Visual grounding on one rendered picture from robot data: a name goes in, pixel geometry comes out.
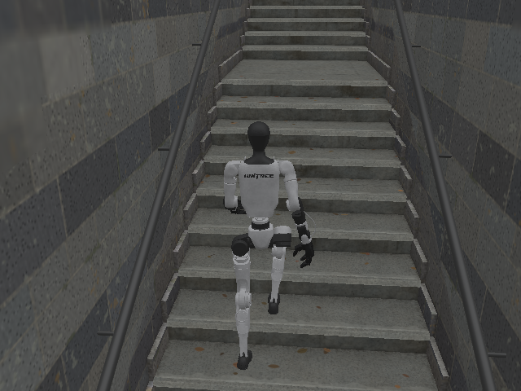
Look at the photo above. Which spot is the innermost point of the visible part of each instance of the stairs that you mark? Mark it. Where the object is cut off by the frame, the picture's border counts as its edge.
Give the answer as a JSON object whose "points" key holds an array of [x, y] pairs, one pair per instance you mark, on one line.
{"points": [[305, 27], [337, 362]]}

